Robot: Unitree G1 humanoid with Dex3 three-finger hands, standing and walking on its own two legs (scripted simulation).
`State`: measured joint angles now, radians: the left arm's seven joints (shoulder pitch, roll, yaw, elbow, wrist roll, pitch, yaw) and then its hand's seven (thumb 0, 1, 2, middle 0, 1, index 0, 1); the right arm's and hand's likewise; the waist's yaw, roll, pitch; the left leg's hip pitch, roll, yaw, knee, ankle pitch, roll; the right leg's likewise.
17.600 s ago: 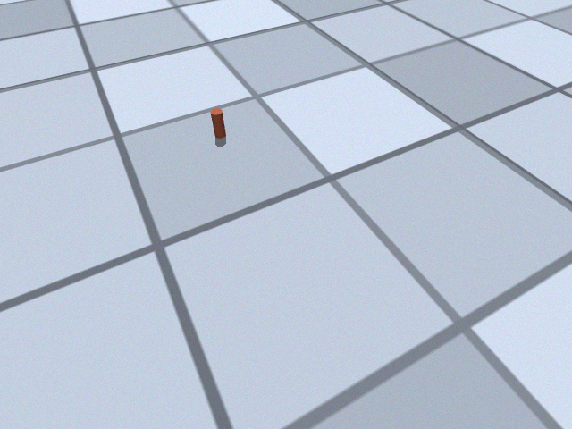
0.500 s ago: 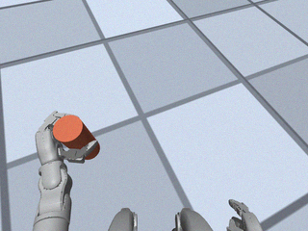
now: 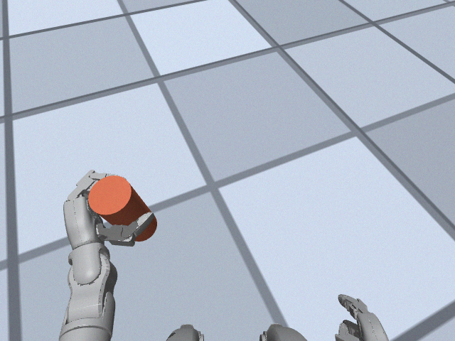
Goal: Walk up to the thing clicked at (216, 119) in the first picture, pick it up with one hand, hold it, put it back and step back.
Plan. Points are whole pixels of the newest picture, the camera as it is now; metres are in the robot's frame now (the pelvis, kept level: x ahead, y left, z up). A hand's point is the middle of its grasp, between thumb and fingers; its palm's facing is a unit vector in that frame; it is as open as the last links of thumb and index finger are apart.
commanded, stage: hold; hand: left
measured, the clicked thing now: (127, 212) +0.33 +0.19 +0.02
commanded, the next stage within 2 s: crouch in 0.48 s
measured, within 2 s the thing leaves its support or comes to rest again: neither
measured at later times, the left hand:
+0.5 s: hand (116, 209) +0.33 +0.19 +0.05, palm faces +0.34 -0.94 -0.01, open 9.6 cm
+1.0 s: hand (122, 226) +0.33 +0.21 -0.03, palm faces +0.39 -0.92 -0.03, open 9.6 cm
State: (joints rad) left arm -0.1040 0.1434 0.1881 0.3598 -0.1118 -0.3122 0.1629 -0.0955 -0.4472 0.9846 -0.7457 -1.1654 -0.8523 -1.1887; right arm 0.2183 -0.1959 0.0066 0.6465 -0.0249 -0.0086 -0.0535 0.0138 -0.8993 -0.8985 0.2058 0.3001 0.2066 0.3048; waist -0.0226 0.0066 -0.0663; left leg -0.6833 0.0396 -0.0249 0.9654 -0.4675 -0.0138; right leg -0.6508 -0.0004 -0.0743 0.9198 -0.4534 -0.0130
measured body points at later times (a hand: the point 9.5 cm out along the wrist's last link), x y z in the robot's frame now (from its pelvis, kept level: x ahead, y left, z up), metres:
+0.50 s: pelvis +0.00 +0.01 +0.01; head +0.05 +0.02 +0.46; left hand +0.30 +0.24 +0.05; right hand +0.13 -0.23 -0.10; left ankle +0.01 +0.12 -0.69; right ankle +0.00 -0.11 -0.69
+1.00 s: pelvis -0.01 +0.00 -0.03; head +0.09 +0.03 +0.41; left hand +0.31 +0.26 -0.03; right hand +0.13 -0.24 -0.14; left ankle +0.01 +0.12 -0.69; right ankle +0.00 -0.11 -0.69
